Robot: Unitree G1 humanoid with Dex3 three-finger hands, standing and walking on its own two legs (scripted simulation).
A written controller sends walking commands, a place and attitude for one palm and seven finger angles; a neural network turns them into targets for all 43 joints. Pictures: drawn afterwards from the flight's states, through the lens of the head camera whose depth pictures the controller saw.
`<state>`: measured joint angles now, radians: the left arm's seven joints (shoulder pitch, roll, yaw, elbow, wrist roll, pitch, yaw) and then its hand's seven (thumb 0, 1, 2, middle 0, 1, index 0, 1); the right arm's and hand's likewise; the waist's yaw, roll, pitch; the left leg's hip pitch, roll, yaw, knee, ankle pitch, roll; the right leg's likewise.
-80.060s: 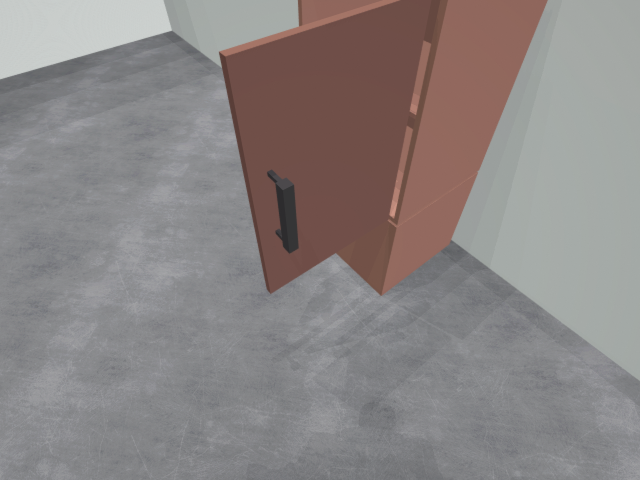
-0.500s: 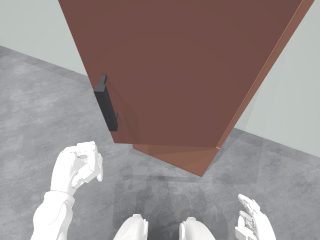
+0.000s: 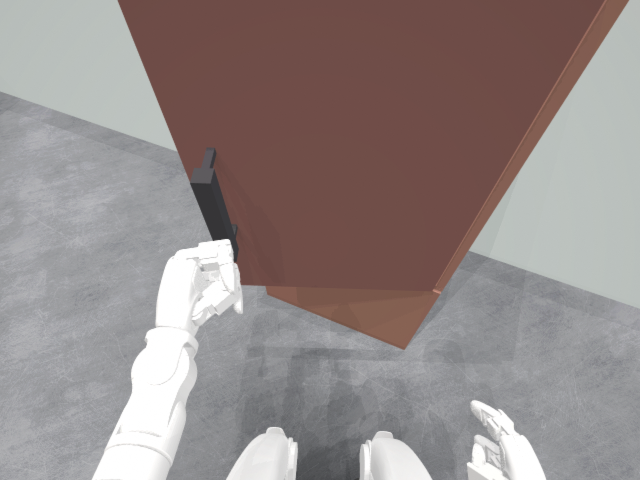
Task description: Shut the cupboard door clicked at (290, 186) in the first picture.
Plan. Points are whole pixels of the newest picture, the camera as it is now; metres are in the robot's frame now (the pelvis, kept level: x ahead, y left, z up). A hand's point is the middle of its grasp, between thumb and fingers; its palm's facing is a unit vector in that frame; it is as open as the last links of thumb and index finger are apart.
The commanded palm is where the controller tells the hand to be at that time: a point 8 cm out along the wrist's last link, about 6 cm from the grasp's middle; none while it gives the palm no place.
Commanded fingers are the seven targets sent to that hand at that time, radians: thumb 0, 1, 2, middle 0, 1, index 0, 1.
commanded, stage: bring the fist close to the handle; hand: left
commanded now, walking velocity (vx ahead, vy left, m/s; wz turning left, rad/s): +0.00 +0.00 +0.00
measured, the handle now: (220, 209) +0.45 +0.16 +0.04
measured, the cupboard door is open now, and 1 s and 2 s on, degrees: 21 19 5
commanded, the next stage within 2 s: push the door shut along its arc in 0.50 s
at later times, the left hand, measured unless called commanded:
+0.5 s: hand (247, 282) +0.34 +0.11 +0.04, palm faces -0.02 -1.00 -0.02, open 3.1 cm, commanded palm +0.33 +0.17 +0.04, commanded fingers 0.00 0.90 0.90 -1.30 -1.50 -1.30 -1.50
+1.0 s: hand (243, 245) +0.39 +0.12 +0.05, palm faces -0.12 -0.99 -0.04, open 3.1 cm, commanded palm +0.38 +0.17 +0.04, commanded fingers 0.00 0.90 0.90 -1.30 -1.50 -1.30 -1.50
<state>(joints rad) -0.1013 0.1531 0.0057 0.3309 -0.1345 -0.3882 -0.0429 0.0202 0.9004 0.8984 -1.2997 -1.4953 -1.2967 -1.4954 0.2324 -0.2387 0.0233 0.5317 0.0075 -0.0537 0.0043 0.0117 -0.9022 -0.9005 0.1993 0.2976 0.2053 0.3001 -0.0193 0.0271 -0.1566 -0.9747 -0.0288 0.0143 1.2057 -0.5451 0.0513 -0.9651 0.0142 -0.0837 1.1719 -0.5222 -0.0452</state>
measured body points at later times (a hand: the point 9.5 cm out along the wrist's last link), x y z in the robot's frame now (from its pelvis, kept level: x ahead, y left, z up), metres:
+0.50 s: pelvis +0.00 -0.01 +0.01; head +0.08 -0.02 +0.45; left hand +0.34 +0.16 +0.05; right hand +0.13 -0.26 -0.11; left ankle +0.02 +0.09 -0.64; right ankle +0.02 -0.10 -0.64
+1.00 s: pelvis -0.01 -0.01 +0.00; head +0.09 -0.01 +0.44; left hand +0.39 +0.17 +0.05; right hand +0.11 -0.27 -0.12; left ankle +0.02 +0.09 -0.64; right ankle +0.02 -0.10 -0.64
